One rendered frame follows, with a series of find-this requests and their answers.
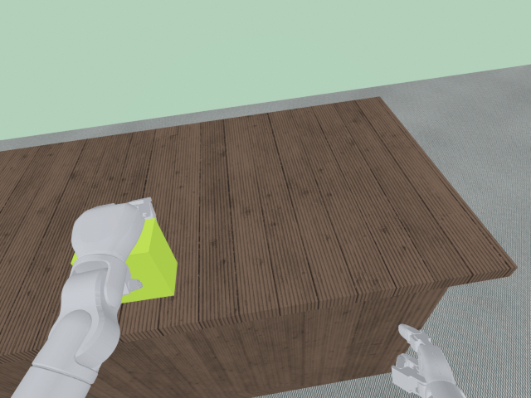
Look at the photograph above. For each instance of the robot right forearm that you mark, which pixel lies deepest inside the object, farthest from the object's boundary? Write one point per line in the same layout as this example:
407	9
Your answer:
443	389

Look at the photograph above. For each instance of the table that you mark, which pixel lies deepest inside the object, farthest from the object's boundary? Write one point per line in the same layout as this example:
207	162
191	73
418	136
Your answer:
304	238

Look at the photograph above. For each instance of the sponge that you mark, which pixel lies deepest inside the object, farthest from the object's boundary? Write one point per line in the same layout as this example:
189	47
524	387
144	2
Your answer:
151	262

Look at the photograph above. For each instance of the right robot hand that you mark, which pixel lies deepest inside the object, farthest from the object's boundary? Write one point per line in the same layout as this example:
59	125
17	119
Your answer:
414	375

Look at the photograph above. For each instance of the left robot hand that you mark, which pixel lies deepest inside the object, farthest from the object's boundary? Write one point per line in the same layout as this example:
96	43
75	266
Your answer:
112	230

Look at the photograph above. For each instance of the robot left forearm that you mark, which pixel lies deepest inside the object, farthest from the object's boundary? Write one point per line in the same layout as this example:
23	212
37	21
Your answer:
85	334

